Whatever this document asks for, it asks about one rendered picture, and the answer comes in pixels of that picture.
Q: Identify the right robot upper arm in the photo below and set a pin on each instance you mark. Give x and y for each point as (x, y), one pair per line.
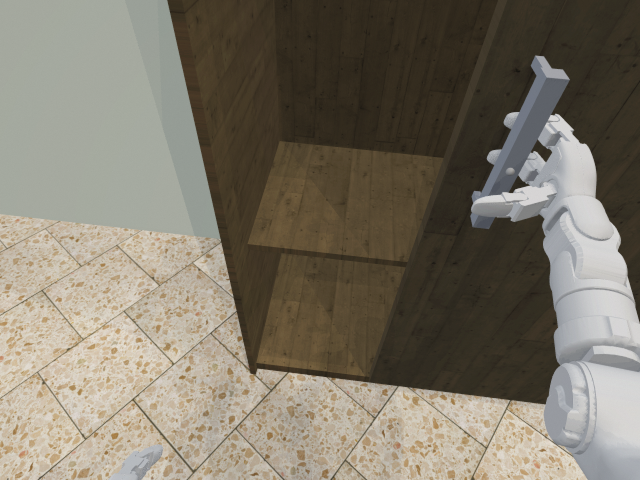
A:
(594, 411)

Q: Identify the wardrobe door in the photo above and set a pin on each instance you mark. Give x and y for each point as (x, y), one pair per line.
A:
(474, 311)

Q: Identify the handle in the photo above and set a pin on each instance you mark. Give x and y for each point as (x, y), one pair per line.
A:
(538, 106)

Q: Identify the robot right forearm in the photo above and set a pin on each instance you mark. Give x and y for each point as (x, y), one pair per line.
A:
(595, 308)

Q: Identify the left robot hand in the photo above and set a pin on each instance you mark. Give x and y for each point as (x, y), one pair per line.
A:
(138, 463)

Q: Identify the right robot hand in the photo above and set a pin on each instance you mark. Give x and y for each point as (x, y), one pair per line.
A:
(569, 171)

